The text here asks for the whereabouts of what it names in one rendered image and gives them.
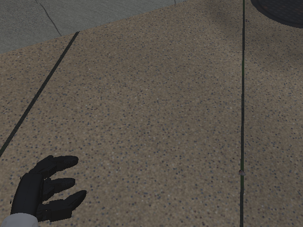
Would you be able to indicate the left robot forearm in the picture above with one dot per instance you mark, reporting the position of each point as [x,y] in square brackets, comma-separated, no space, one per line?
[20,220]

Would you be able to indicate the left robot hand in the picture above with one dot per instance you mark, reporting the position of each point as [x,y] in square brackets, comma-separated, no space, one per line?
[36,186]

